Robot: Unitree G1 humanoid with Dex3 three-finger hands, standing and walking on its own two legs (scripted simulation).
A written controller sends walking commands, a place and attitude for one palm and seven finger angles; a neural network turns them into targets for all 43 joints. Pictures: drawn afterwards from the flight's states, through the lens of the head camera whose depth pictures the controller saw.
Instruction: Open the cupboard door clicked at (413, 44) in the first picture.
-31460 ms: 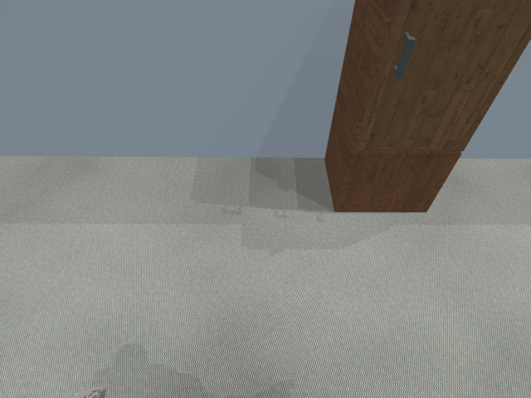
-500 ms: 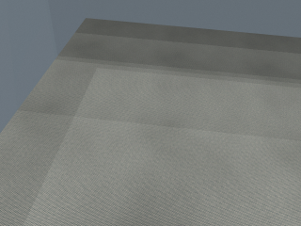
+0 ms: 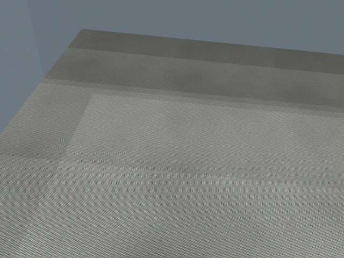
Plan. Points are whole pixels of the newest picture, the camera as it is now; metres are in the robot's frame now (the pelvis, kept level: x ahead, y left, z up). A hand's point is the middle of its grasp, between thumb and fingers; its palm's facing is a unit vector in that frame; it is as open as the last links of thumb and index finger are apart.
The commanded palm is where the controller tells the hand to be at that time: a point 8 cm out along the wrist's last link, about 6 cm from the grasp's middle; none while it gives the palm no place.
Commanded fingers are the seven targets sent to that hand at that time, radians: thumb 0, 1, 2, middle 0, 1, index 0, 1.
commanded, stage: turn to face it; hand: left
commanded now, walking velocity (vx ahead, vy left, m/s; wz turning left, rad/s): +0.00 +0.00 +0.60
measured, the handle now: out of the picture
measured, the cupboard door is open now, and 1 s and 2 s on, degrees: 42 42 42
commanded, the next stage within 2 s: none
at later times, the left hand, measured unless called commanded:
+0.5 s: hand out of the picture +0.05 +0.16 -0.16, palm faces +0.37 -0.89 -0.25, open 7.4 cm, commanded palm none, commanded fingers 0.00 0.90 0.90 -0.20 -0.30 -0.20 -0.30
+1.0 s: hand out of the picture +0.09 +0.13 -0.14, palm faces +0.61 -0.75 -0.27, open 7.4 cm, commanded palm none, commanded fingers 0.00 0.90 0.90 -0.20 -0.30 -0.20 -0.30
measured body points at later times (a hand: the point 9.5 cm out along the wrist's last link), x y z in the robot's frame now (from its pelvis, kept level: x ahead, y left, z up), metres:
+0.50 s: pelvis +0.09 -0.04 +0.01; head +0.14 -0.02 +0.45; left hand +0.03 +0.21 -0.14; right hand +0.30 -0.25 -0.12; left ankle +0.07 +0.07 -0.71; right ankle +0.05 -0.16 -0.72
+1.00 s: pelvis +0.15 -0.08 +0.01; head +0.20 -0.06 +0.46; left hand +0.06 +0.17 -0.12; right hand +0.38 -0.23 -0.14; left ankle +0.05 +0.01 -0.67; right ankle +0.22 -0.18 -0.72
